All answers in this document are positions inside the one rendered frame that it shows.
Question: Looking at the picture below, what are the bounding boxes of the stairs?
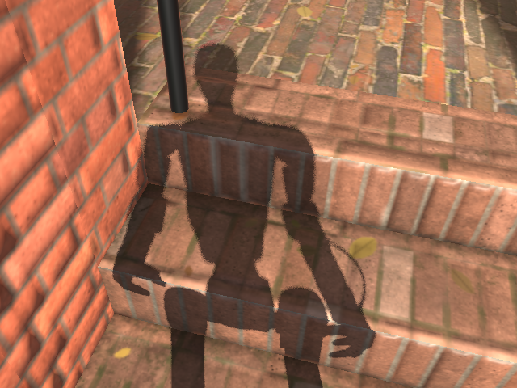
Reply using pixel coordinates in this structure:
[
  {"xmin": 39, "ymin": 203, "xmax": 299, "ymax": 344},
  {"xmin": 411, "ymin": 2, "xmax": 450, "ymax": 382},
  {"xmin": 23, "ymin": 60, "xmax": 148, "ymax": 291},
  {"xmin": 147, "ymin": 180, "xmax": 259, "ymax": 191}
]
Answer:
[{"xmin": 75, "ymin": 123, "xmax": 517, "ymax": 388}]

